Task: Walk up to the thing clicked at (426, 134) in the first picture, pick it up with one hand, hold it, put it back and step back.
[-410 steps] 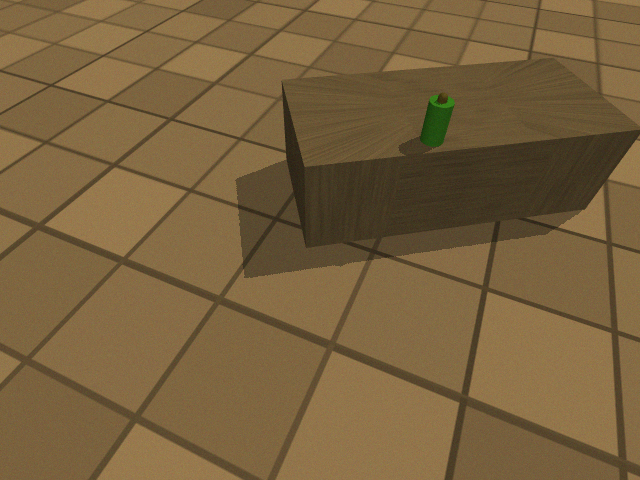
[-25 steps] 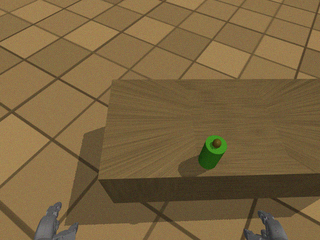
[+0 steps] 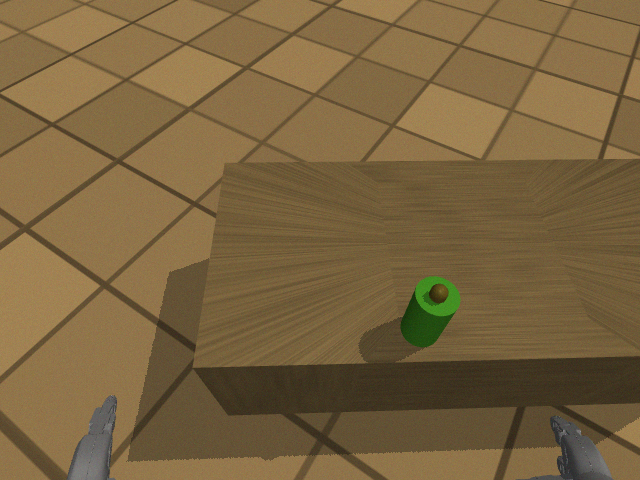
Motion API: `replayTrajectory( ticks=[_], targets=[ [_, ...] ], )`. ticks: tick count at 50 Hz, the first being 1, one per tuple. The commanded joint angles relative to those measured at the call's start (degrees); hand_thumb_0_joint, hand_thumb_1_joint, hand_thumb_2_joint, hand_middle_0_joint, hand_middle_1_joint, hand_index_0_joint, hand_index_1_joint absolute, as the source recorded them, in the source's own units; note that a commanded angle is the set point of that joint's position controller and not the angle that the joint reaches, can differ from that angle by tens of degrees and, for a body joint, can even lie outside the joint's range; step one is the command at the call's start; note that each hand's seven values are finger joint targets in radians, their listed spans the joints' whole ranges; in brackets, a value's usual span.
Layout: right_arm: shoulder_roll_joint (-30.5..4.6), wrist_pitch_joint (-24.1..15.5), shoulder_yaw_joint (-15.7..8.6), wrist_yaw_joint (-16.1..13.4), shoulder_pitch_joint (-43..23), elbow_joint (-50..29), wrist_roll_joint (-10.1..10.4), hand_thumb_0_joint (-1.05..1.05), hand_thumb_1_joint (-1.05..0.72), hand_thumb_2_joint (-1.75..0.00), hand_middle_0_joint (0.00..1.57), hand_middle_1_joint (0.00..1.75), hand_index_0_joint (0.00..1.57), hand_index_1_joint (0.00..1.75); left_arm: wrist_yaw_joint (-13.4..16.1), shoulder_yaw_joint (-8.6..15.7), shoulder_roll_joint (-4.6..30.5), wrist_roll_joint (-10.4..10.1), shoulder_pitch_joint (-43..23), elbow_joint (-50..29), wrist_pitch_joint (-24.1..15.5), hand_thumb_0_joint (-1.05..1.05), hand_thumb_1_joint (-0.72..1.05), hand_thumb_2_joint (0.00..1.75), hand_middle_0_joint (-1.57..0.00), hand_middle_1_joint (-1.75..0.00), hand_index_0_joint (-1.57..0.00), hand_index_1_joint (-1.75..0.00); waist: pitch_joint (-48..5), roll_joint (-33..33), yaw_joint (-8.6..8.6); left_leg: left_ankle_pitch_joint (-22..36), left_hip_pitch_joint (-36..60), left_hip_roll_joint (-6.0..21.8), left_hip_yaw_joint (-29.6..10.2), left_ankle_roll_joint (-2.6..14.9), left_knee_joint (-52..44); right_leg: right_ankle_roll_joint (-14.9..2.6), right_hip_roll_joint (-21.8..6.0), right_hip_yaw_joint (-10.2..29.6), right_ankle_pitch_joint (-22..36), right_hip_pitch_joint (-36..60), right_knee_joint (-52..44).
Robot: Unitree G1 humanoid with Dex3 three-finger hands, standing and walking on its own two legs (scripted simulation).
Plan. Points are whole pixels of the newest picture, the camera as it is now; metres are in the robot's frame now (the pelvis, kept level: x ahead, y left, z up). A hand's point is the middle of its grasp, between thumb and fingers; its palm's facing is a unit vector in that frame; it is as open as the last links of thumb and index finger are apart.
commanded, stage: go down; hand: right
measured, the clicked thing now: (429, 310) +0.45 -0.21 -0.24
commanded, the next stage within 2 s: none
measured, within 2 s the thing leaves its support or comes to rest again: neither
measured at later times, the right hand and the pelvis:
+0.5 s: hand (547, 469) +0.16 -0.28 -0.10, palm faces +0.11 +0.94 -0.33, open 17.3 cm; pelvis +0.00 +0.00 -0.01, yaw +0 degrees
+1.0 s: hand (600, 417) +0.21 -0.33 -0.04, palm faces +0.24 +0.92 -0.31, open 17.4 cm; pelvis -0.02 +0.00 -0.02, yaw -1 degrees
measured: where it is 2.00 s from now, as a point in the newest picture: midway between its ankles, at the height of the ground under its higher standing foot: outside the picture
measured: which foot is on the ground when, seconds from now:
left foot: down 0.00-1.00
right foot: down 0.00-1.00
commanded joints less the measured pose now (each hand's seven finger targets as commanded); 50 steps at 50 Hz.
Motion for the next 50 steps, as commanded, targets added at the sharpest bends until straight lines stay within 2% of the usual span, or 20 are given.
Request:
replayTrajectory(
  ticks=[1,5,7,9,13,18,20,25,26,33,35,36,38,41,42,45,46,47,48,50],
  targets=[
    [-14.27,-0.61,-4.68,-0.14,-1.03,-10.36,-0.12,0.0,0.49,-0.04,0.04,0.05,0.05,0.05,1.86,3.48,8.87,-0.25,1.51,-7.58,-2.72,0.0,-0.53,0.04,-0.05,-0.05,-0.05,-0.05,-11.46,-1.4,0.28,16.25,5.16,-0.79,0.03,0.82,-2.83,-0.28,0.58,1.23,18.15,5.63,-3.39],
    [-13.58,1.29,-4.07,0.87,0.25,-12.66,-0.04,0.0,0.51,-0.06,0.03,0.06,0.04,0.06,1.71,2.73,7.9,-0.41,0.93,-8.42,-2.61,0.0,-0.53,0.04,-0.05,-0.05,-0.05,-0.04,-8.24,-2.66,0.22,14.28,3.1,-0.92,0.38,0.95,-2.25,-0.06,0.43,1.31,16.53,3.0,-3.04],
    [-12.93,2.31,-3.55,1.39,1.26,-14.22,0.0,0.0,0.54,-0.06,0.03,0.06,0.04,0.06,1.61,3.22,8.74,-0.39,1.08,-9.84,-2.53,0.0,-0.53,0.04,-0.05,-0.05,-0.05,-0.04,-9.71,-3.08,0.42,15.7,2.99,-0.94,0.46,1.04,-1.3,0.22,0.27,1.48,18.87,3.64,-2.23],
    [-14.15,2.98,-4.44,1.72,1.64,-17.02,0.11,0.0,0.52,-0.06,0.03,0.06,0.04,0.06,1.5,3.21,8.91,-0.52,1.59,-11.15,-2.4,0.0,-0.53,0.03,-0.05,-0.05,-0.05,-0.04,-10.02,-2.81,0.27,15.89,2.87,-1.04,0.68,0.99,-0.7,0.37,0.09,1.7,19.9,3.55,-1.62],
    [-12.76,4.09,-4.32,1.6,2.99,-19.05,0.44,0.0,0.54,-0.07,0.02,0.06,0.03,0.06,1.38,3.32,8.79,-0.72,2.59,-14.41,-2.66,0.0,-0.53,0.04,-0.05,-0.05,-0.05,-0.04,-11.09,-0.6,0.73,15.52,2.45,-1.31,1.1,0.67,0.37,0.37,-0.23,2.29,20.65,3.71,-0.51],
    [-14.22,4.47,-6.35,1.24,4.7,-22.09,0.71,0.0,0.51,-0.06,0.04,0.06,0.04,0.06,1.68,3.37,8.33,-0.84,3.88,-17.44,-2.32,0.0,-0.54,0.04,-0.05,-0.05,-0.05,-0.05,-13.12,-1.11,-0.25,15.61,2.51,-1.13,0.94,0.78,1.84,0.56,-0.12,2.5,22.09,3.2,0.89],
    [-14.46,4.69,-6.38,1.4,4.43,-23.18,1.0,0.0,0.53,-0.06,0.03,0.06,0.04,0.06,2.03,3.49,8.77,-0.88,3.79,-18.45,-2.36,0.0,-0.54,0.04,-0.05,-0.05,-0.05,-0.05,-11.77,-1.62,-0.24,13.01,1.21,-1.2,0.91,0.85,1.73,0.45,-0.03,2.5,18.55,1.56,0.51],
    [-14.64,5.28,-7.4,1.77,6.36,-24.99,1.28,0.0,0.51,-0.05,0.03,0.06,0.04,0.06,2.39,2.16,7.3,-0.96,6.27,-19.74,-2.38,0.0,-0.53,0.04,-0.05,-0.05,-0.05,-0.05,-12.24,-2.34,-0.02,13.1,0.71,-1.07,0.72,0.88,2.49,0.5,0.08,2.49,18.69,1.12,1.62],
    [-16.5,5.31,-8.91,1.75,5.89,-26.45,1.31,0.0,0.52,-0.07,0.02,0.06,0.03,0.06,2.5,2.21,7.56,-1.01,5.81,-20.65,-2.38,0.0,-0.54,0.05,-0.05,-0.05,-0.05,-0.05,-12.05,-3.8,-0.65,12.81,0.67,-1.03,0.83,0.94,2.63,0.68,0.04,2.55,19.06,0.89,1.58],
    [-17.1,5.09,-10.11,3.64,6.64,-28.21,2.43,0.0,0.52,-0.06,0.03,0.06,0.04,0.06,3.31,0.3,6.29,-1.33,6.68,-23.6,-2.6,0.0,-0.53,0.04,-0.05,-0.05,-0.05,-0.04,-7.58,-3.04,-0.46,4.48,-1.68,-0.89,0.41,0.8,1.13,0.01,0.61,2.08,6.55,-3.54,0.71],
    [-17.69,5.0,-11.07,4.33,6.88,-28.29,2.63,0.0,0.51,-0.06,0.03,0.06,0.04,0.06,3.6,0.36,6.55,-1.5,8.09,-25.19,-2.86,0.0,-0.54,0.04,-0.05,-0.05,-0.05,-0.04,-9.31,-1.58,0.29,5.82,-1.43,-0.81,0.25,0.71,1.33,-0.19,0.59,1.94,7.78,-2.55,1.56],
    [-16.28,4.98,-9.93,4.81,7.72,-27.82,2.87,0.0,0.52,-0.07,0.03,0.06,0.04,0.06,3.75,0.49,6.69,-1.51,8.4,-25.86,-3.01,0.0,-0.54,0.04,-0.05,-0.05,-0.05,-0.05,-9.43,-1.61,0.49,6.51,-1.39,-0.82,0.24,0.68,1.59,-0.11,0.63,1.96,8.55,-2.51,1.85],
    [-19.31,4.26,-11.84,5.09,3.09,-29.17,2.89,0.0,0.55,-0.07,0.02,0.06,0.03,0.06,3.93,0.13,6.95,-1.48,8.01,-26.66,-3.23,0.0,-0.54,0.04,-0.05,-0.05,-0.05,-0.05,-9.7,-2.53,0.82,6.87,-1.75,-0.71,0.04,0.69,2.01,0.02,0.5,2.22,8.93,-2.26,2.12],
    [-23.47,1.86,-15.17,4.96,-4.68,-29.6,3.24,0.0,0.53,-0.06,0.03,0.06,0.04,0.06,4.71,3.16,9.18,-1.26,7.25,-24.93,-4.14,0.0,-0.54,0.05,-0.05,-0.05,-0.05,-0.05,-8.58,-3.35,2.0,4.43,-3.59,-0.51,-0.34,0.62,2.07,-0.16,0.25,2.68,5.66,-2.67,1.96],
    [-23.62,1.0,-15.59,5.1,-6.26,-29.54,3.51,0.0,0.53,-0.06,0.03,0.06,0.04,0.06,4.75,1.95,8.32,-1.16,7.53,-24.73,-4.58,0.0,-0.54,0.05,-0.05,-0.05,-0.05,-0.05,-8.75,-4.16,1.61,3.87,-3.54,-0.49,-0.28,0.7,2.26,-0.11,0.09,2.96,5.2,-2.48,1.65],
    [-27.03,-1.38,-18.56,6.16,-10.03,-28.78,4.58,0.0,0.52,-0.05,0.04,0.05,0.04,0.05,5.25,2.28,8.35,-1.07,8.36,-21.27,-5.48,0.0,-0.53,0.04,-0.05,-0.05,-0.05,-0.04,-9.7,-6.7,1.52,3.31,-3.59,-0.4,-0.3,0.87,2.54,0.03,0.07,3.2,4.65,-1.92,1.32],
    [-27.07,-2.06,-18.41,6.83,-12.03,-28.46,4.99,0.0,0.53,-0.04,0.04,0.05,0.04,0.05,5.35,1.13,7.53,-1.08,7.75,-20.96,-5.78,0.0,-0.53,0.04,-0.04,-0.05,-0.05,-0.04,-9.58,-6.09,1.55,3.11,-3.59,-0.41,-0.42,0.71,2.09,-0.18,0.08,3.15,4.08,-2.17,1.33],
    [-27.33,-2.26,-18.82,7.53,-12.58,-25.45,5.12,0.0,0.54,-0.04,0.04,0.05,0.04,0.05,5.53,1.74,7.98,-1.03,7.15,-19.71,-6.15,0.0,-0.53,0.04,-0.04,-0.05,-0.05,-0.04,-9.71,-6.7,1.61,2.82,-4.19,-0.44,-0.59,0.77,2.26,-0.14,0.12,3.09,3.57,-2.5,1.36],
    [-27.27,-2.64,-18.63,8.29,-15.24,-24.36,5.47,0.0,0.53,-0.04,0.04,0.05,0.05,0.05,5.45,0.05,6.46,-1.0,7.26,-19.46,-6.3,0.0,-0.54,0.04,-0.04,-0.05,-0.05,-0.04,-9.6,-6.88,1.75,3.33,-4.07,-0.49,-0.53,0.77,2.14,-0.21,0.12,3.09,3.88,-2.75,1.27],
    [-25.89,-2.49,-17.96,10.53,-15.74,-13.66,6.0,0.0,0.51,-0.04,0.04,0.05,0.04,0.05,5.48,0.11,7.83,-0.92,5.92,-18.27,-6.65,0.0,-0.53,0.04,-0.04,-0.05,-0.05,-0.04,-9.37,-3.9,2.16,3.78,-4.55,-0.59,-0.28,0.62,2.16,-0.42,0.07,3.38,4.18,-3.84,1.86]
  ],
)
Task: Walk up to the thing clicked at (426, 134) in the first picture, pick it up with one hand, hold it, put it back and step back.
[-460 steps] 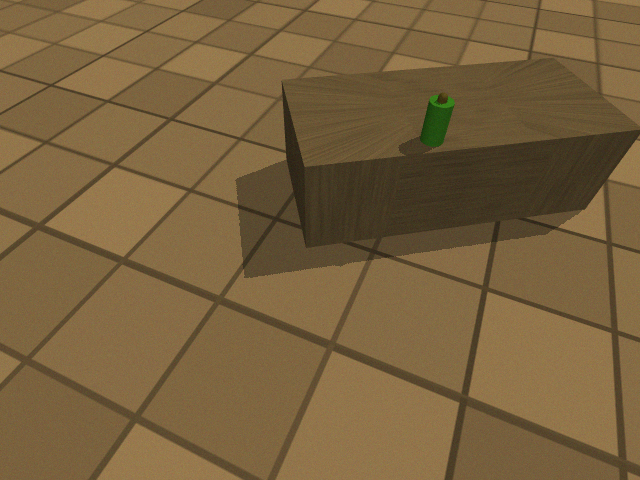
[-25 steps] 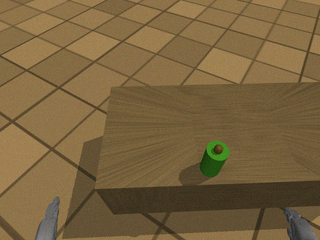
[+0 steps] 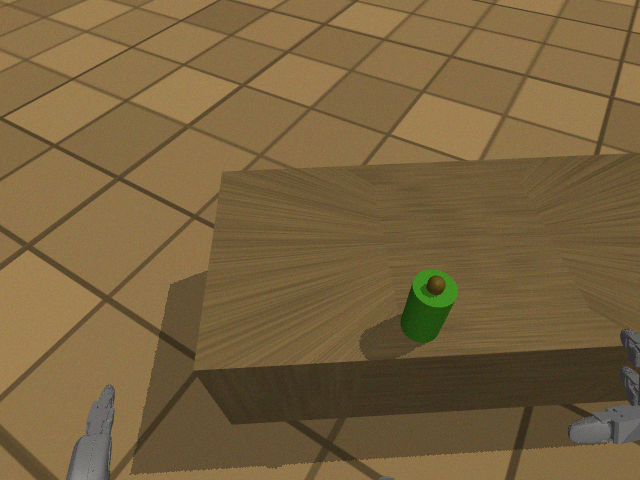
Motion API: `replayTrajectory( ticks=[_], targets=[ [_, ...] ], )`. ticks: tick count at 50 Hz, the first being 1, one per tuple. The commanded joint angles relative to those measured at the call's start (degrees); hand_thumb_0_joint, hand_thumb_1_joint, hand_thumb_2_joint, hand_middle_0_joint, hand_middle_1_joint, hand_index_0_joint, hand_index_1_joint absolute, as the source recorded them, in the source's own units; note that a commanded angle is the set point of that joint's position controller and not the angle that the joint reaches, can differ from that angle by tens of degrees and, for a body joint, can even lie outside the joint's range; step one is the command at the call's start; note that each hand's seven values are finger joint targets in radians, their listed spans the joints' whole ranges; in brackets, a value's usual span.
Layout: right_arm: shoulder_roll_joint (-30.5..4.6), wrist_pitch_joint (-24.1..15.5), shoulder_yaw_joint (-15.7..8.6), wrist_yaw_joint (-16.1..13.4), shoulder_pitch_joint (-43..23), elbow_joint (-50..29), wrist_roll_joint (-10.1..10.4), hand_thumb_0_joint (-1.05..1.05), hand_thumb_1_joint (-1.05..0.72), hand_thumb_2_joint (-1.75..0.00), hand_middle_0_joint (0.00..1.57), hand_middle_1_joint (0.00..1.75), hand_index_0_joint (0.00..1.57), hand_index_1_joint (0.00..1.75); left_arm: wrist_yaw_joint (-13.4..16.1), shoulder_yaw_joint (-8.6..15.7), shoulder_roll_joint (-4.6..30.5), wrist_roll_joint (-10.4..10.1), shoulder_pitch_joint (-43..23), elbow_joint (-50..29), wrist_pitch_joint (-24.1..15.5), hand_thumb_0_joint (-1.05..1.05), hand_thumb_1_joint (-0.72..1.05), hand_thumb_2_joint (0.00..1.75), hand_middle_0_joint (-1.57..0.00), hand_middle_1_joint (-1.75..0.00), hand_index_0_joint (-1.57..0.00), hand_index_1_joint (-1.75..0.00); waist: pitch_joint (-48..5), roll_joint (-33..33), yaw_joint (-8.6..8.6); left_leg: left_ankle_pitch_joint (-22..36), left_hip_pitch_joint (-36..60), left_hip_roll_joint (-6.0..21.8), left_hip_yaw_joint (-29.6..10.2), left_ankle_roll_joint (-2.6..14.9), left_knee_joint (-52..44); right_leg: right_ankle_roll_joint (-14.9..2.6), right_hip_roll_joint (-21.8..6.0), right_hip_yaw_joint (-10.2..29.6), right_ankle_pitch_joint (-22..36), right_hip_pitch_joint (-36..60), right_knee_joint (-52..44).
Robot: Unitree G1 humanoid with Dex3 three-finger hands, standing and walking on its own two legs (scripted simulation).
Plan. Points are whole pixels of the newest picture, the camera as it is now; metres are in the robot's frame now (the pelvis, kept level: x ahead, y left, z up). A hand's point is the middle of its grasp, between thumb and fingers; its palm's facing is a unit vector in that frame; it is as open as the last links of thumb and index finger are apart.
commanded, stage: go down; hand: right
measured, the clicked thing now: (428, 304) +0.47 -0.20 -0.22
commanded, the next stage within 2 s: approach in 1.32 s
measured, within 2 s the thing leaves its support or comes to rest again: neither
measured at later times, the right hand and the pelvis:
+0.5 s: hand (622, 325) +0.30 -0.36 +0.02, palm faces +0.23 +0.96 -0.16, open 17.5 cm; pelvis +0.00 +0.00 +0.01, yaw +1 degrees
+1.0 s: hand (630, 287) +0.34 -0.38 +0.04, palm faces +0.23 +0.97 -0.11, open 17.7 cm; pelvis +0.00 +0.00 +0.01, yaw +2 degrees
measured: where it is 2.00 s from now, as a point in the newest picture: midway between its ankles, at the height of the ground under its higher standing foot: outside the picture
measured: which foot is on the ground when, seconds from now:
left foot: down 0.00-1.00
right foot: down 0.00-1.00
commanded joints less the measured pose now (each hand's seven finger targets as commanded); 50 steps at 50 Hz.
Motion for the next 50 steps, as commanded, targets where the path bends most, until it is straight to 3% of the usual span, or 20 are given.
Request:
replayTrajectory(
  ticks=[1,6,13,16,18,20,21,22,25,28,30,33,34,37,40,44,45,47,48,50],
  targets=[
    [-16.6,-3.99,-6.02,3.58,-14.98,2.32,1.57,0.0,0.51,-0.04,0.04,0.05,0.04,0.05,0.91,2.89,8.32,-0.24,-2.72,-7.32,-3.99,0.0,-0.53,0.03,-0.04,-0.05,-0.05,-0.04,-7.29,-3.81,1.93,7.61,1.83,-0.47,-2.21,0.29,-7.63,-0.68,0.29,1.2,8.08,3.77,-8.9],
    [-23.85,-5.37,-9.62,7.91,-18.59,8.22,1.87,0.0,0.51,-0.04,0.05,0.05,0.05,0.05,1.17,0.73,8.78,-0.31,-2.19,-8.28,-4.29,0.0,-0.54,0.04,-0.05,-0.05,-0.05,-0.05,-12.38,-3.5,-0.53,12.05,7.24,-0.53,-1.94,0.45,-8.37,-0.41,0.48,1.0,14.03,6.58,-9.9],
    [-30.36,-11.92,-13.81,8.61,-25.39,11.79,1.15,0.0,0.52,-0.03,0.05,0.05,0.05,0.05,0.64,4.32,10.86,0.29,-2.88,-4.73,-3.94,0.0,-0.55,0.05,-0.05,-0.05,-0.05,-0.05,-9.37,-5.74,-0.47,13.09,5.39,-1.0,-2.29,1.39,-8.12,-0.39,0.21,0.63,16.12,6.37,-10.85],
    [-27.16,-14.39,-12.51,9.76,-25.96,15.05,1.47,0.0,0.54,-0.04,0.04,0.05,0.05,0.05,0.18,0.05,6.79,0.38,-4.79,-4.89,-4.11,0.0,-0.55,0.06,-0.05,-0.05,-0.05,-0.05,-10.38,-5.48,-0.39,13.76,6.12,-1.09,-2.75,1.4,-8.13,-0.68,0.12,0.48,16.76,6.94,-10.66],
    [-28.33,-16.66,-12.65,10.85,-31.34,13.88,2.17,0.0,0.57,-0.04,0.03,0.05,0.04,0.05,0.37,-0.27,6.66,0.56,-4.74,-4.66,-4.18,0.0,-0.56,0.06,-0.05,-0.05,-0.05,-0.06,-12.59,-6.44,1.08,13.76,5.97,-1.12,-3.18,1.33,-8.61,-0.91,0.13,0.35,15.91,8.28,-10.55],
    [-30.29,-17.9,-13.26,11.79,-33.7,14.55,2.38,0.0,0.57,-0.04,0.04,0.05,0.04,0.05,0.92,0.92,8.12,0.63,-4.82,-3.67,-4.31,0.0,-0.56,0.06,-0.05,-0.05,-0.04,-0.06,-14.69,-7.2,1.82,13.99,5.74,-1.19,-3.05,1.36,-8.43,-0.86,0.03,0.63,16.22,9.36,-10.82],
    [-27.66,-18.16,-11.1,12.61,-32.57,19.44,2.6,0.0,0.56,-0.04,0.04,0.05,0.04,0.05,1.12,2.52,9.68,0.69,-4.34,-2.66,-4.36,0.0,-0.56,0.06,-0.05,-0.05,-0.05,-0.06,-13.47,-6.51,2.92,13.13,4.05,-1.56,-2.68,1.31,-8.51,-0.75,-0.17,0.86,15.48,9.42,-11.14],
    [-30.81,-19.17,-12.42,12.72,-35.12,16.7,2.64,0.0,0.58,-0.04,0.04,0.05,0.04,0.05,1.21,2.53,10.31,0.8,-4.77,-2.6,-4.32,0.0,-0.55,0.06,-0.05,-0.05,-0.05,-0.05,-13.88,-7.98,2.53,12.45,3.83,-1.52,-2.68,1.38,-8.62,-0.69,-0.15,0.97,14.68,9.46,-11.28],
    [-33.46,-20.85,-13.12,13.55,-38.29,18.35,2.51,0.0,0.55,-0.04,0.04,0.05,0.05,0.05,1.47,2.35,10.42,1.03,-3.32,-1.38,-4.2,0.0,-0.56,0.06,-0.05,-0.05,-0.05,-0.05,-16.27,-9.71,2.9,13.62,2.46,-1.73,-2.3,1.54,-8.27,-0.08,-0.52,1.52,19.13,12.49,-10.92],
    [-33.13,-21.64,-13.25,13.97,-36.19,23.4,2.62,0.0,0.57,-0.04,0.04,0.05,0.05,0.05,0.95,0.68,8.84,1.22,-2.15,0.9,-3.75,0.0,-0.55,0.05,-0.05,-0.05,-0.05,-0.05,-13.36,-9.48,1.74,13.36,2.3,-1.94,-1.84,1.57,-8.6,0.12,-0.55,1.68,20.73,11.09,-10.92],
    [-36.37,-22.57,-15.6,13.81,-37.55,23.95,2.42,0.0,0.57,-0.04,0.04,0.05,0.05,0.05,0.89,1.84,9.99,1.31,-3.35,-0.35,-3.61,0.0,-0.55,0.05,-0.05,-0.05,-0.05,-0.05,-14.37,-9.1,1.33,14.43,3.26,-2.02,-1.78,1.68,-8.17,0.21,-0.66,1.9,22.44,10.33,-10.75],
    [-36.16,-23.11,-15.63,14.35,-38.14,25.78,2.45,0.0,0.58,-0.03,0.04,0.05,0.05,0.05,0.53,1.42,9.63,1.34,-3.86,-1.65,-3.12,0.0,-0.53,0.04,-0.04,-0.05,-0.05,-0.04,-14.41,-8.55,1.02,15.76,4.83,-2.07,-1.9,1.68,-8.26,0.14,-0.48,1.57,23.52,9.52,-10.58],
    [-34.64,-23.22,-14.87,14.72,-37.52,27.72,2.56,0.0,0.59,-0.04,0.04,0.05,0.05,0.05,0.32,-0.15,8.12,1.31,-5.16,-1.44,-3.13,0.0,-0.54,0.04,-0.05,-0.05,-0.05,-0.04,-13.58,-8.31,0.76,15.13,4.49,-2.17,-1.85,1.67,-8.21,0.13,-0.51,1.56,22.92,9.01,-10.71],
    [-33.97,-23.7,-14.31,15.77,-37.67,31.23,3.07,0.0,0.59,-0.03,0.04,0.05,0.05,0.05,0.47,2.91,10.92,1.1,-7.54,-2.77,-3.38,0.0,-0.54,0.04,-0.05,-0.05,-0.05,-0.05,-14.02,-6.02,1.98,13.85,3.85,-2.02,-2.27,1.59,-8.34,-0.55,-0.33,1.5,18.06,7.49,-10.72],
    [-37.39,-25.0,-15.69,16.42,-41.76,28.48,3.11,0.0,0.61,-0.04,0.03,0.06,0.05,0.06,0.48,1.56,10.26,0.97,-7.23,-4.79,-3.23,0.0,-0.54,0.05,-0.05,-0.05,-0.05,-0.05,-19.0,-6.75,2.01,16.58,5.61,-1.79,-2.59,1.54,-8.17,-0.6,-0.13,1.32,20.51,9.92,-9.8],
    [-38.38,-25.91,-15.71,17.17,-42.28,31.09,3.49,0.0,0.61,-0.04,0.03,0.06,0.04,0.06,0.24,-0.39,8.6,1.0,-4.84,-1.93,-2.97,0.0,-0.54,0.04,-0.05,-0.05,-0.05,-0.04,-15.26,-7.56,2.34,13.53,2.83,-1.94,-2.67,1.48,-8.51,-0.81,-0.05,1.37,16.91,7.68,-10.04],
    [-40.97,-26.33,-17.36,16.99,-43.3,29.55,3.23,0.0,0.61,-0.04,0.04,0.06,0.05,0.06,0.37,0.61,9.46,1.07,-4.77,-1.94,-2.83,0.0,-0.54,0.04,-0.05,-0.05,-0.05,-0.04,-17.07,-8.37,1.95,14.08,2.97,-1.78,-2.92,1.6,-8.34,-0.77,0.04,1.31,17.51,8.07,-9.71],
    [-40.19,-26.32,-16.26,17.33,-42.51,30.71,3.27,0.0,0.61,-0.04,0.03,0.06,0.05,0.06,0.5,1.63,11.03,1.15,-3.86,-4.22,-2.91,0.0,-0.54,0.05,-0.05,-0.05,-0.05,-0.04,-18.0,-7.46,2.61,15.79,4.13,-2.05,-2.56,1.39,-8.25,-0.67,0.05,1.28,19.14,8.95,-9.7],
    [-42.76,-26.74,-17.92,17.06,-43.71,28.53,2.95,0.0,0.61,-0.04,0.03,0.06,0.04,0.06,0.56,2.51,11.75,1.21,-3.46,-3.99,-2.57,0.0,-0.54,0.05,-0.05,-0.05,-0.05,-0.04,-19.39,-8.86,2.43,16.57,4.76,-1.89,-2.77,1.52,-8.01,-0.5,0.19,1.28,20.68,9.84,-9.32],
    [-42.52,-27.13,-17.82,17.15,-44.29,29.46,3.27,0.0,0.61,-0.04,0.03,0.06,0.04,0.06,0.37,0.91,10.09,1.14,-2.6,-2.54,-2.43,0.0,-0.54,0.05,-0.05,-0.05,-0.05,-0.04,-16.52,-10.3,1.98,15.64,3.22,-2.04,-2.49,1.55,-7.98,-0.31,0.04,1.38,20.67,9.22,-9.44]
  ],
)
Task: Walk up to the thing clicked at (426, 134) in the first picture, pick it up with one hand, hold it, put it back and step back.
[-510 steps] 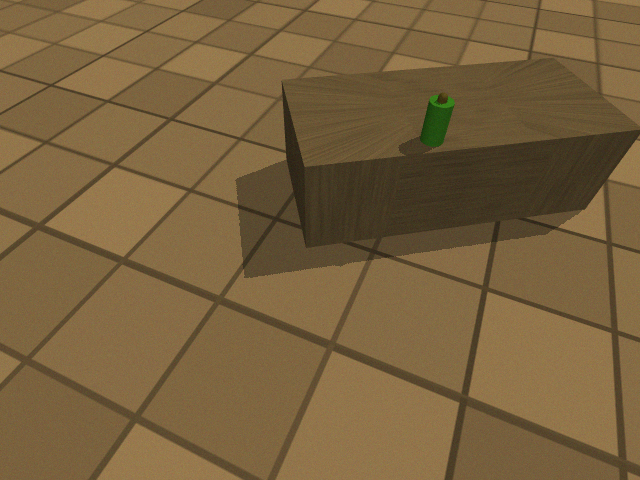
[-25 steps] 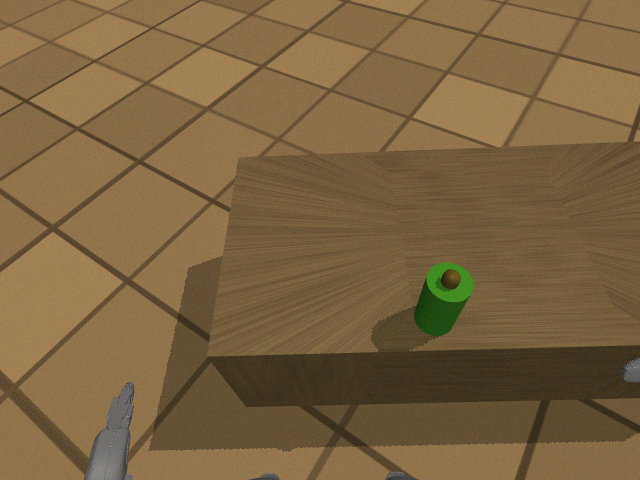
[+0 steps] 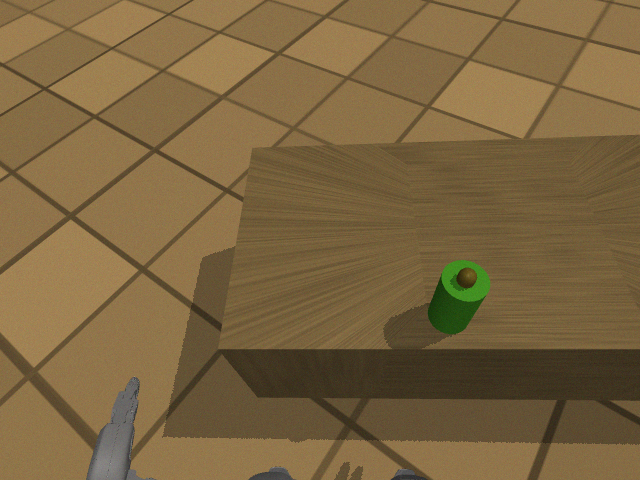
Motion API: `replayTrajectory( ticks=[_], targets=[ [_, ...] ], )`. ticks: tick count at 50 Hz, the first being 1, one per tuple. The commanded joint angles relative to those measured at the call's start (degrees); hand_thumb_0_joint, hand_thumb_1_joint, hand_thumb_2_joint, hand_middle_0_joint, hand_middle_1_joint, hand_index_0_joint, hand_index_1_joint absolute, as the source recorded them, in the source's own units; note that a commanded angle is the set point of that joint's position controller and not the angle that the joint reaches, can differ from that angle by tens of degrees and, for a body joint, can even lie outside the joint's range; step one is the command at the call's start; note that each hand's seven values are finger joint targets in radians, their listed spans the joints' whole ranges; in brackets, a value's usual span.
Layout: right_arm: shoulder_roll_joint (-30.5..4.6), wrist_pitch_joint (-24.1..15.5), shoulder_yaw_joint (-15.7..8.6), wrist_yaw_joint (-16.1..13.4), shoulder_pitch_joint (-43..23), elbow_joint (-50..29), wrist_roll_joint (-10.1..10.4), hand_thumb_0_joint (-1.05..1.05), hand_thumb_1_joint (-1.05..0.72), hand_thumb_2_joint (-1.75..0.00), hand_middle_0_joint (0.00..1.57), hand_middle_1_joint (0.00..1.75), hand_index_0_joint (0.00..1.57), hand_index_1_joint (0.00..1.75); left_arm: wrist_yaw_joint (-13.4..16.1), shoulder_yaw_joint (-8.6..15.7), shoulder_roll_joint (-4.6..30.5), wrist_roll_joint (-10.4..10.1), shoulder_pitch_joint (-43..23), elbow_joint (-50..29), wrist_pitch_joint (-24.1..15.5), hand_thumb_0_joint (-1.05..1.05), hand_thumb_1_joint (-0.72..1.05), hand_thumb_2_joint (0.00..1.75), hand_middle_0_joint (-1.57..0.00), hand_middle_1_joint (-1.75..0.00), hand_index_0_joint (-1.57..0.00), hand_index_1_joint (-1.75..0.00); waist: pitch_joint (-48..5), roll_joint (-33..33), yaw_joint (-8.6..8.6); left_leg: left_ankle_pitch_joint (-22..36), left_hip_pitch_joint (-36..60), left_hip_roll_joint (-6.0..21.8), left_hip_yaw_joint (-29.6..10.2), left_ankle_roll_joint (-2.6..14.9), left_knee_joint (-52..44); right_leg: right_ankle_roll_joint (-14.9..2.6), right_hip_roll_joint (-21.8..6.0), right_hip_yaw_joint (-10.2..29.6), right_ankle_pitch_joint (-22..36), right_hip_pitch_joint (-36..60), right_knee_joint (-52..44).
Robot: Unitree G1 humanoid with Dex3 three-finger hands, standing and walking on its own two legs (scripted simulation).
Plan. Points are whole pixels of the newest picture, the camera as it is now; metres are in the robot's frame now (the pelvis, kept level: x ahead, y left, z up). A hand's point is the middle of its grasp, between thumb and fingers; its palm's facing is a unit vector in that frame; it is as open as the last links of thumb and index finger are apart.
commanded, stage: go down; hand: right
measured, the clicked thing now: (457, 295) +0.46 -0.21 -0.23
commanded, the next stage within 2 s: approach in 0.32 s
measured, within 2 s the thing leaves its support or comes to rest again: neither
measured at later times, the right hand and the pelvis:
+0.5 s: hand out of the picture +0.35 -0.41 +0.05, palm faces +0.27 +0.96 -0.08, open 17.7 cm; pelvis +0.00 -0.01 +0.00, yaw +0 degrees
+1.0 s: hand (558, 320) +0.38 -0.34 -0.14, palm faces +0.23 +0.97 +0.04, open 17.7 cm; pelvis -0.04 -0.01 -0.11, yaw +3 degrees
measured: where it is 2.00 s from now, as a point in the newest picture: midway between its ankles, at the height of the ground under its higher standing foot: outside the picture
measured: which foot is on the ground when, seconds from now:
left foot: down 0.00-1.00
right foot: down 0.00-1.00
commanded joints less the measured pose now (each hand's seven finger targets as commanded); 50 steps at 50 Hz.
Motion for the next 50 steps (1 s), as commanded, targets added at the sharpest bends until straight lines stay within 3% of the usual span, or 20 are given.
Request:
replayTrajectory(
  ticks=[1,5,7,9,11,13,14,17,19,22,23,24,27,29,32,35,37,45,47,50],
  targets=[
    [-25.65,-4.63,-4.56,-0.2,-14.83,-10.65,1.76,0.0,0.61,-0.03,0.03,0.05,0.04,0.05,0.73,3.95,8.69,-0.24,0.9,-5.87,-2.22,0.0,-0.54,0.05,-0.05,-0.05,-0.05,-0.04,-15.76,-12.56,-1.8,12.74,5.81,-0.76,-1.91,1.62,-3.71,-0.3,1.26,2.15,18.65,11.02,-6.2],
    [-26.45,-5.16,-4.73,0.48,-17.18,-12.07,1.91,0.0,0.61,-0.04,0.03,0.06,0.04,0.06,0.73,4.02,8.97,-0.37,-1.33,-8.37,-2.5,0.0,-0.54,0.05,-0.05,-0.05,-0.05,-0.05,-17.95,-12.34,-0.87,13.93,6.96,-0.49,-2.44,1.38,-3.89,-0.64,1.33,1.87,17.77,11.25,-5.49],
    [-25.42,-4.99,-4.43,1.08,-16.63,-9.9,2.1,0.0,0.61,-0.05,0.03,0.06,0.04,0.06,0.75,2.96,8.11,-0.3,-0.68,-7.18,-2.37,0.0,-0.54,0.05,-0.05,-0.05,-0.05,-0.05,-19.41,-12.04,-0.8,16.49,7.25,-0.45,-2.35,1.32,-3.21,-0.57,1.34,1.99,21.33,12.04,-4.52],
    [-23.07,-4.45,-3.02,1.91,-14.49,-6.26,2.56,0.0,0.61,-0.05,0.03,0.06,0.04,0.06,0.94,4.26,9.98,-0.28,-1.3,-8.15,-2.59,0.0,-0.54,0.05,-0.05,-0.05,-0.05,-0.05,-19.34,-9.98,0.16,16.85,6.34,-0.76,-1.94,1.2,-3.01,-0.5,1.1,2.51,22.94,12.21,-4.23],
    [-27.63,-4.67,-5.09,1.76,-16.71,-9.12,2.41,0.0,0.61,-0.05,0.03,0.06,0.05,0.06,1.1,6.16,12.43,-0.39,-1.25,-9.41,-2.28,0.0,-0.54,0.05,-0.05,-0.05,-0.05,-0.05,-21.25,-11.04,-0.22,16.43,6.46,-0.79,-1.73,1.35,-3.16,-0.51,0.98,2.72,23.54,13.73,-4.45],
    [-26.14,-4.66,-4.04,2.0,-16.92,-7.55,2.47,0.0,0.61,-0.05,0.03,0.06,0.05,0.06,0.97,4.93,11.14,-0.33,0.22,-8.65,-2.06,0.0,-0.54,0.05,-0.05,-0.05,-0.05,-0.05,-18.89,-10.86,-0.38,14.48,5.01,-1.21,-1.11,1.41,-3.39,-0.09,0.67,3.04,23.35,13.91,-5.07],
    [-26.85,-4.93,-4.89,1.95,-16.94,-8.01,2.66,0.0,0.61,-0.05,0.03,0.06,0.04,0.06,0.87,5.88,11.29,-0.35,2.06,-7.36,-1.93,0.0,-0.54,0.05,-0.05,-0.05,-0.05,-0.05,-18.16,-11.1,0.13,14.38,4.55,-1.13,-1.26,1.46,-3.37,-0.3,0.73,3.03,22.81,13.3,-4.94],
    [-28.54,-5.63,-6.01,1.64,-17.23,-8.22,2.32,0.0,0.61,-0.05,0.03,0.06,0.05,0.06,0.43,4.28,9.77,-0.42,1.23,-9.33,-1.86,0.0,-0.54,0.05,-0.05,-0.05,-0.05,-0.05,-17.55,-10.61,-0.73,13.5,4.87,-1.01,-1.41,1.49,-3.42,-0.3,0.82,2.86,21.63,11.82,-4.95],
    [-26.29,-5.59,-4.88,1.98,-15.72,-5.34,2.23,0.0,0.61,-0.05,0.03,0.06,0.04,0.06,0.34,5.05,10.29,-0.22,2.03,-8.56,-1.72,0.0,-0.54,0.05,-0.05,-0.05,-0.05,-0.04,-17.33,-10.18,-0.37,13.67,4.14,-1.27,-1.2,1.61,-2.8,0.06,0.5,3.14,23.5,11.91,-4.69],
    [-27.45,-6.36,-5.97,2.11,-19.2,-9.3,2.5,0.0,0.61,-0.04,0.04,0.06,0.05,0.06,-0.04,2.92,8.12,-0.21,-0.21,-9.93,-1.77,0.0,-0.56,0.05,-0.05,-0.04,-0.04,-0.05,-20.27,-13.25,-1.13,15.41,4.14,-1.06,-1.55,1.71,-2.1,0.15,0.42,3.11,27.61,13.52,-3.37],
    [-23.77,-6.07,-4.01,2.75,-16.9,-3.85,2.91,0.0,0.61,-0.03,0.03,0.06,0.05,0.06,-0.06,3.44,8.7,-0.01,-0.15,-8.6,-1.88,0.0,-0.56,0.05,-0.05,-0.04,-0.04,-0.05,-18.37,-11.32,0.06,14.71,2.23,-1.29,-1.4,1.65,-1.86,0.34,0.16,3.27,27.62,12.33,-3.06],
    [-25.26,-6.99,-5.26,2.71,-19.36,-7.14,3.27,0.0,0.61,-0.04,0.03,0.06,0.05,0.06,-0.21,3.4,8.54,-0.06,-0.82,-8.93,-1.99,0.0,-0.56,0.05,-0.05,-0.04,-0.04,-0.05,-18.02,-11.73,0.09,14.09,1.74,-1.16,-1.5,1.66,-1.59,0.03,0.18,3.31,26.01,11.54,-2.73],
    [-19.69,-9.18,-2.83,3.35,-17.13,-0.1,4.15,0.0,0.61,-0.03,0.04,0.06,0.05,0.05,-0.39,4.3,9.74,0.19,-2.88,-10.94,-2.98,0.0,-0.56,0.05,-0.05,-0.04,-0.04,-0.05,-16.79,-7.22,1.93,11.96,-0.82,-1.14,-1.44,1.48,-0.26,-0.44,0.27,3.29,19.88,7.46,-1.54],
    [-19.85,-12.12,-3.68,3.33,-18.97,-0.66,4.91,0.0,0.61,-0.04,0.03,0.06,0.05,0.06,-0.68,5.4,10.74,0.48,-1.93,-11.38,-3.36,0.0,-0.57,0.05,-0.05,-0.04,-0.04,-0.05,-18.24,-7.72,2.56,10.63,-3.92,-1.25,-1.43,1.49,1.52,-0.28,0.19,3.71,19.6,6.96,0.07],
    [-17.19,-17.82,-4.97,3.12,-18.85,0.7,6.93,0.0,0.61,-0.04,0.03,0.06,0.05,0.06,-1.76,4.24,8.68,0.77,1.42,-12.86,-3.99,0.0,-0.57,0.06,-0.05,-0.04,-0.04,-0.06,-19.07,-6.14,3.26,10.21,-7.09,-1.35,-1.69,1.13,4.9,-0.48,0.81,3.47,18.76,3.22,3.92],
    [-17.59,-22.89,-6.84,2.57,-19.09,-0.26,7.6,0.0,0.61,-0.04,0.04,0.06,0.06,0.06,-2.17,8.11,11.9,1.21,1.48,-19.55,-4.9,0.0,-0.56,0.05,-0.05,-0.05,-0.04,-0.06,-22.13,-5.68,4.71,9.02,-10.19,-1.26,-2.36,0.92,9.35,-0.85,1.29,3.35,15.35,-1.1,8.35],
    [-17.25,-25.86,-7.92,2.42,-20.0,-0.74,8.01,0.0,0.61,-0.03,0.04,0.05,0.06,0.05,-2.63,8.77,11.69,1.62,3.67,-21.43,-5.24,0.0,-0.56,0.05,-0.05,-0.05,-0.04,-0.06,-22.94,-7.77,4.95,7.5,-13.54,-1.4,-2.4,0.95,12.21,-0.58,1.32,3.31,14.81,-2.9,11.1],
    [-18.59,-33.77,-9.97,-0.05,-23.22,-2.5,5.76,0.0,0.59,-0.03,0.06,0.05,0.07,0.05,-4.98,8.0,9.46,3.37,7.04,-28.64,-6.19,0.0,-0.54,0.04,-0.04,-0.05,-0.04,-0.05,-24.72,-17.18,5.01,0.37,-26.44,-1.92,-1.59,1.87,22.57,1.32,0.12,4.28,9.62,-9.83,18.66],
    [-18.0,-34.59,-10.11,-0.37,-23.39,-1.24,5.31,0.0,0.59,-0.04,0.05,0.05,0.06,0.05,-5.41,9.9,11.23,3.8,5.88,-30.4,-6.59,0.0,-0.54,0.04,-0.04,-0.05,-0.04,-0.05,-25.62,-18.08,6.35,-0.42,-28.88,-1.88,-1.3,1.97,25.19,1.51,-0.41,4.89,9.24,-12.22,21.39],
    [-23.87,-35.87,-14.22,-1.79,-25.46,-5.2,3.9,0.0,0.57,-0.05,0.05,0.06,0.06,0.06,-5.78,11.58,13.7,4.06,3.82,-38.7,-6.85,0.0,-0.54,0.04,-0.04,-0.05,-0.04,-0.05,-32.89,-21.14,6.47,-0.64,-30.16,-2.15,-0.93,2.38,28.02,1.87,-1.26,6.06,10.33,-11.27,23.6]
  ],
)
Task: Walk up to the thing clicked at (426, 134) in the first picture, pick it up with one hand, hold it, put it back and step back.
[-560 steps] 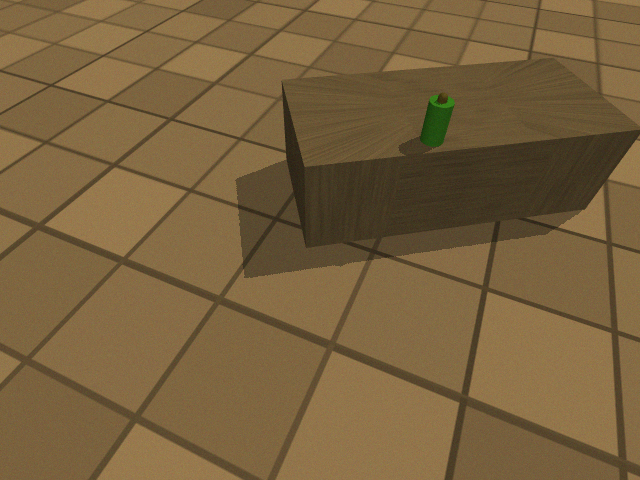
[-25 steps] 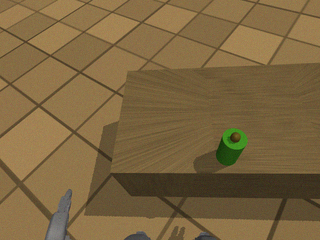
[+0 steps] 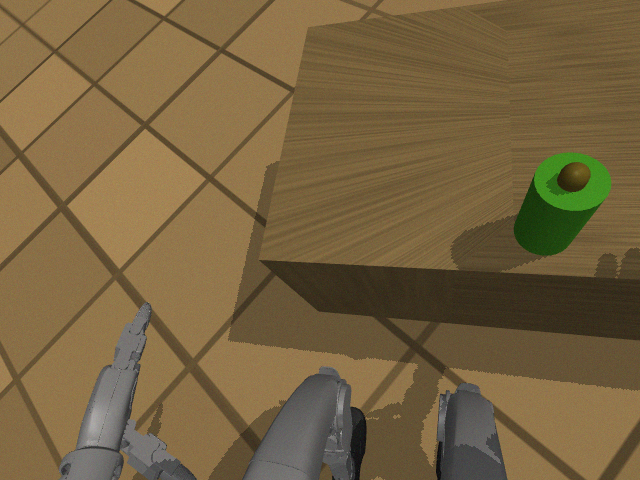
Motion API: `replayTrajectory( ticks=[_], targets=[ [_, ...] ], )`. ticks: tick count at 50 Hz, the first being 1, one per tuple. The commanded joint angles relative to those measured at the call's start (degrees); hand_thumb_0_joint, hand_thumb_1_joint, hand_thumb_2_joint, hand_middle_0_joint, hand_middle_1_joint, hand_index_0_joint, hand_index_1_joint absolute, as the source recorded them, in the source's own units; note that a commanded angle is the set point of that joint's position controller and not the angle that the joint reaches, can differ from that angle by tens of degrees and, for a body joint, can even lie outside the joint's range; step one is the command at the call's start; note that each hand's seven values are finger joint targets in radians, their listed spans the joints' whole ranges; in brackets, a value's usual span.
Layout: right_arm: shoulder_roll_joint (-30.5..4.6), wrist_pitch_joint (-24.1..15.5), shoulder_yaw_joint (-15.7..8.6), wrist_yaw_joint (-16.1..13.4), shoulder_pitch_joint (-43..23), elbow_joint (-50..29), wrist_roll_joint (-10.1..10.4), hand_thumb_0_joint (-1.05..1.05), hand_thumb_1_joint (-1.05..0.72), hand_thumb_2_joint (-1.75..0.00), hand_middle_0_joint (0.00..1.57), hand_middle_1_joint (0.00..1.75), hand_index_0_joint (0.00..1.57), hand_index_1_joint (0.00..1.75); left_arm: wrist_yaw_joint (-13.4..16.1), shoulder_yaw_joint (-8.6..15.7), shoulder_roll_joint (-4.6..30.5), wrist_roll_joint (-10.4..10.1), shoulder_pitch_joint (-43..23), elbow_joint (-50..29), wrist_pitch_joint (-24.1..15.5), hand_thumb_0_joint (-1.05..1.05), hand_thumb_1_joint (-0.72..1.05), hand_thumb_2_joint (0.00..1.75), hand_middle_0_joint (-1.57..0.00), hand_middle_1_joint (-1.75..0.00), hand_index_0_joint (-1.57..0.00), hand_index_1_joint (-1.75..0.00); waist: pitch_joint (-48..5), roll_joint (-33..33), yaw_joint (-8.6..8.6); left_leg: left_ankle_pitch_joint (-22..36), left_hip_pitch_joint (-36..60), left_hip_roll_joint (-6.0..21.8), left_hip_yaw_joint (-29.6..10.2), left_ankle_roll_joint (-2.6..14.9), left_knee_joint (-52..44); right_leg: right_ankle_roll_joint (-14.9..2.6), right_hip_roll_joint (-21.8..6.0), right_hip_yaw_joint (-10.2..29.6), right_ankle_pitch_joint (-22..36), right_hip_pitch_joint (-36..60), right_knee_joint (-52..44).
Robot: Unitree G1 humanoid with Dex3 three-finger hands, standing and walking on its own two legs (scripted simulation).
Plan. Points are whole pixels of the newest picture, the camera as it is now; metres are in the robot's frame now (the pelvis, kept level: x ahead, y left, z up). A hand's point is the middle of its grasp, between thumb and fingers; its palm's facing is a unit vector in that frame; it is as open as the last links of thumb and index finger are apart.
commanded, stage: approach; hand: right
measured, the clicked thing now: (558, 204) +0.49 -0.23 -0.12
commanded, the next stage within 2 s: close in in 0.08 s
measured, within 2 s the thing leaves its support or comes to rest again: neither
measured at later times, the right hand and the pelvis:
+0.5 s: hand (595, 251) +0.43 -0.27 -0.14, palm faces +0.24 +0.97 +0.04, open 17.6 cm; pelvis -0.02 +0.00 -0.08, yaw +2 degrees
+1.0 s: hand (561, 239) +0.45 -0.23 -0.13, palm faces +0.25 +0.97 +0.02, open 17.4 cm; pelvis -0.02 +0.01 -0.07, yaw +1 degrees
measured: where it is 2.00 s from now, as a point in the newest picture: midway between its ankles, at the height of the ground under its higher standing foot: outside the picture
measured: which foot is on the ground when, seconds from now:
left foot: down 0.00-1.00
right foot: down 0.00-1.00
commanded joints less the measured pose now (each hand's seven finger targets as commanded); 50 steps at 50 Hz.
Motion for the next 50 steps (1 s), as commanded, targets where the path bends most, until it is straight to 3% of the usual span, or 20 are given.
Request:
replayTrajectory(
  ticks=[1,4,6,8,11,12,14,15,16,19,21,25,26,28,30,32,37,43,44,50],
  targets=[
    [-22.87,-5.97,-3.86,-1.43,-15.93,-11.76,-0.08,0.0,0.57,-0.06,0.04,0.06,0.05,0.06,0.51,9.48,13.01,-0.16,1.66,-16.73,-2.96,0.0,-0.54,0.03,-0.04,-0.05,-0.04,-0.05,-30.63,-26.02,-1.57,7.88,3.16,-1.59,-2.02,2.6,-1.76,2.49,-0.29,3.94,20.75,24.9,-7.92],
    [-14.28,-5.95,-1.3,-1.6,-10.53,-4.09,0.61,0.0,0.57,-0.06,0.04,0.06,0.05,0.06,-0.91,10.92,13.47,-0.39,3.7,-16.34,-2.96,0.0,-0.54,0.04,-0.05,-0.05,-0.04,-0.05,-27.85,-23.47,1.0,4.93,-2.32,-2.11,-0.94,2.83,1.71,2.29,-0.37,5.4,18.36,18.62,-4.45],
    [-17.96,-6.79,-3.47,-2.72,-13.2,-8.92,-0.26,0.0,0.56,-0.07,0.04,0.06,0.05,0.06,-1.42,11.84,14.25,-0.36,4.47,-20.79,-3.01,0.0,-0.55,0.04,-0.05,-0.05,-0.05,-0.05,-31.32,-25.23,0.84,4.77,-4.08,-1.96,-0.91,3.1,3.9,2.34,-0.33,5.47,17.12,18.17,-2.62],
    [-14.15,-6.82,-1.59,-3.45,-12.76,-8.45,-0.83,0.0,0.57,-0.07,0.04,0.06,0.05,0.06,-2.04,13.05,14.58,-0.59,5.51,-22.86,-2.81,0.0,-0.55,0.04,-0.05,-0.05,-0.04,-0.05,-30.74,-24.23,2.64,4.2,-7.04,-1.93,-0.45,3.05,6.11,2.31,-0.44,6.27,15.22,16.45,-1.0],
    [-15.28,-7.44,-2.68,-5.33,-11.08,-10.0,-1.79,0.0,0.55,-0.05,0.06,0.05,0.07,0.05,-2.48,15.18,16.07,-1.08,6.09,-27.61,-2.86,0.0,-0.55,0.04,-0.05,-0.05,-0.05,-0.05,-31.98,-22.76,2.79,4.76,-6.42,-1.83,-0.56,2.97,7.4,1.86,-0.03,5.87,13.42,13.86,1.06],
    [-18.96,-7.96,-4.94,-6.61,-13.86,-14.77,-2.09,0.0,0.56,-0.04,0.07,0.05,0.07,0.05,-2.58,15.67,16.59,-1.13,7.0,-29.23,-2.44,0.0,-0.55,0.04,-0.05,-0.05,-0.05,-0.05,-33.82,-24.18,1.98,4.49,-5.85,-1.84,-0.83,3.13,7.61,1.94,0.15,5.81,12.48,13.57,0.92],
    [-16.82,-7.93,-4.36,-8.26,-14.2,-17.49,-2.15,0.0,0.59,-0.04,0.05,0.05,0.06,0.05,-2.97,16.56,16.05,-1.24,9.0,-29.97,-1.68,0.0,-0.55,0.04,-0.05,-0.05,-0.05,-0.05,-34.86,-27.52,2.23,5.26,-6.21,-1.82,-0.9,3.15,7.94,2.21,0.18,5.09,14.07,15.68,1.14],
    [-11.72,-7.22,-1.03,-8.71,-12.65,-15.38,-2.25,0.0,0.6,-0.04,0.05,0.05,0.05,0.05,-3.23,17.2,15.98,-1.44,8.73,-30.4,-1.69,0.0,-0.55,0.04,-0.05,-0.05,-0.05,-0.05,-33.9,-28.11,2.86,3.99,-7.5,-1.96,-0.76,3.19,7.87,2.35,0.32,5.06,12.7,15.55,0.99],
    [-10.95,-7.13,-0.71,-9.35,-12.81,-17.77,-2.34,0.0,0.61,-0.04,0.05,0.05,0.05,0.05,-3.34,17.51,15.96,-1.52,9.23,-29.19,-1.54,0.0,-0.54,0.03,-0.05,-0.05,-0.05,-0.05,-32.78,-29.2,2.67,3.56,-8.76,-1.96,-0.66,3.25,8.29,2.5,0.21,5.2,12.12,15.19,0.77],
    [-17.35,-6.8,-1.87,-12.16,-17.82,-31.27,-4.66,0.0,0.6,-0.04,0.04,0.05,0.04,0.05,-3.32,19.39,16.34,-1.43,9.38,-29.13,-0.5,0.0,-0.55,0.04,-0.05,-0.05,-0.05,-0.05,-38.45,-37.12,-0.23,3.11,-9.67,-1.79,-1.42,3.56,9.28,3.12,-0.13,4.01,14.02,20.57,0.96],
    [-7.9,-5.23,3.44,-12.82,-14.16,-26.34,-5.0,0.0,0.58,-0.04,0.04,0.05,0.04,0.05,-3.77,18.21,13.58,-1.25,10.51,-26.45,0.03,0.0,-0.53,0.03,-0.05,-0.05,-0.05,-0.05,-32.64,-34.72,1.82,2.95,-10.49,-1.83,-0.95,3.31,8.75,3.01,-0.22,3.53,12.95,17.98,1.44],
    [-2.3,-3.73,4.01,-14.91,-9.36,-22.39,-5.06,0.0,0.56,-0.04,0.04,0.05,0.05,0.05,-4.2,16.57,12.1,-1.61,8.8,-30.83,0.78,0.0,-0.53,0.03,-0.05,-0.05,-0.05,-0.05,-28.31,-27.08,1.55,2.65,-8.32,-1.75,-0.5,3.16,8.46,2.22,0.18,3.62,8.47,10.32,1.27],
    [-7.65,-3.91,0.7,-15.82,-12.52,-28.98,-5.07,0.0,0.56,-0.05,0.04,0.05,0.04,0.06,-4.0,18.0,13.96,-1.8,9.84,-34.26,1.14,0.0,-0.54,0.03,-0.05,-0.05,-0.05,-0.05,-32.62,-27.29,0.78,2.97,-6.58,-1.62,-0.9,3.25,8.23,2.17,0.24,3.95,8.37,12.51,0.79],
    [1.09,-2.42,5.86,-16.07,-9.07,-21.46,-4.87,0.0,0.56,-0.06,0.04,0.06,0.04,0.06,-4.13,18.6,14.39,-1.81,11.14,-35.37,1.45,0.0,-0.54,0.03,-0.05,-0.05,-0.06,-0.05,-31.55,-24.15,3.03,4.4,-6.14,-1.87,-0.34,2.93,7.5,1.93,0.49,3.99,9.52,12.48,0.71],
    [-0.47,-2.63,3.44,-17.59,-10.02,-22.58,-4.6,0.0,0.57,-0.06,0.03,0.06,0.04,0.06,-4.11,18.56,13.34,-1.97,12.08,-35.56,1.64,0.0,-0.53,0.03,-0.05,-0.05,-0.06,-0.04,-29.55,-20.58,2.47,4.54,-3.27,-1.83,-0.74,2.65,6.63,1.04,1.09,3.28,6.91,7.16,0.93],
    [3.26,-2.66,5.29,-18.14,-8.34,-18.28,-4.75,0.0,0.56,-0.05,0.04,0.06,0.05,0.06,-4.16,17.17,11.93,-2.04,10.52,-36.46,1.54,0.0,-0.54,0.04,-0.05,-0.05,-0.05,-0.05,-27.15,-16.78,2.76,4.46,-3.1,-1.95,-0.91,2.44,6.73,0.51,1.38,3.03,5.99,3.37,1.4],
    [0.14,-4.82,4.65,-19.5,-13.51,-21.15,-6.38,0.0,0.57,-0.06,0.03,0.06,0.04,0.06,-3.7,18.25,12.61,-2.07,12.45,-39.3,1.46,0.0,-0.54,0.03,-0.05,-0.05,-0.06,-0.05,-29.07,-14.14,4.2,4.59,0.96,-1.43,-2.92,1.71,5.35,-0.06,1.58,2.18,4.72,1.82,2.83],
    [0.65,-6.34,6.41,-20.61,-17.12,-22.88,-7.73,0.0,0.53,-0.07,0.03,0.06,0.04,0.06,-3.85,18.22,11.73,-1.64,14.31,-38.1,1.49,0.0,-0.58,0.07,-0.06,-0.05,-0.04,-0.07,-30.82,-21.48,4.57,6.77,-2.07,-1.68,-2.55,2.26,6.49,0.85,1.56,1.8,9.16,8.16,2.38],
    [-0.13,-6.27,6.43,-20.75,-16.57,-22.46,-8.18,0.0,0.54,-0.06,0.05,0.07,0.06,0.07,-3.94,18.06,11.56,-1.62,13.6,-37.45,1.5,0.0,-0.58,0.07,-0.06,-0.05,-0.03,-0.07,-30.78,-22.35,3.37,6.28,-2.65,-1.66,-2.75,2.32,6.31,0.92,1.51,1.66,9.29,8.84,2.3],
    [-1.56,-5.48,5.81,-22.17,-17.77,-23.83,-8.92,0.0,0.55,-0.01,0.28,0.13,0.28,0.14,-4.13,19.79,12.74,-1.14,12.37,-38.94,1.36,0.0,-0.55,0.05,-0.05,-0.06,-0.05,-0.06,-30.74,-23.66,3.41,4.92,-2.21,-1.6,-3.17,2.16,5.6,1.04,1.3,1.56,6.92,8.22,2.06]
  ],
)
